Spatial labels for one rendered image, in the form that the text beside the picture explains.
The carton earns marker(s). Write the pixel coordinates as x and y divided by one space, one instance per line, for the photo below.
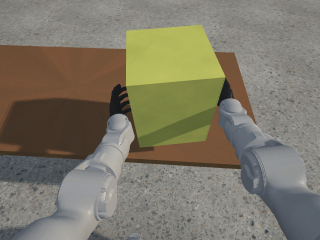
173 81

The table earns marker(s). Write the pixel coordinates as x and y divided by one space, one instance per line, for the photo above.
55 103

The right robot hand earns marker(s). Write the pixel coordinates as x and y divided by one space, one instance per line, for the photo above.
226 92

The robot left forearm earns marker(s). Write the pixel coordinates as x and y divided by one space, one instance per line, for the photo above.
113 150

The left robot hand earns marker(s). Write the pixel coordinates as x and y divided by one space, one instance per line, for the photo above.
115 106

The robot left shin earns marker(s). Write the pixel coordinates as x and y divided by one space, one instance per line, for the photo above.
135 235

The right robot upper arm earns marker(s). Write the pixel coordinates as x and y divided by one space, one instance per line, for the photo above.
277 175

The robot right forearm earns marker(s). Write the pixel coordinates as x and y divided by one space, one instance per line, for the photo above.
241 131

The left robot upper arm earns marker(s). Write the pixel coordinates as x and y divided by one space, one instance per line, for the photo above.
85 198

